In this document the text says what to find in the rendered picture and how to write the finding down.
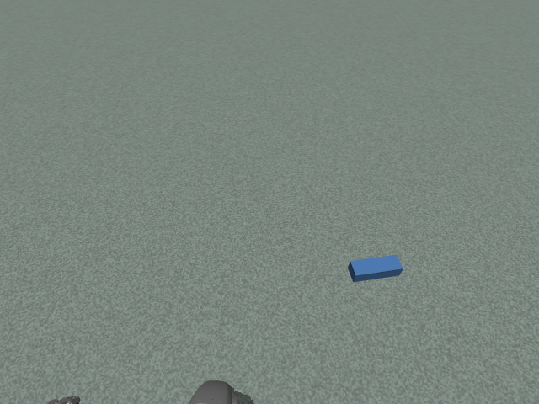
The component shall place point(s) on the carton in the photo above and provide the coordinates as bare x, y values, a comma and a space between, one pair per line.
375, 268

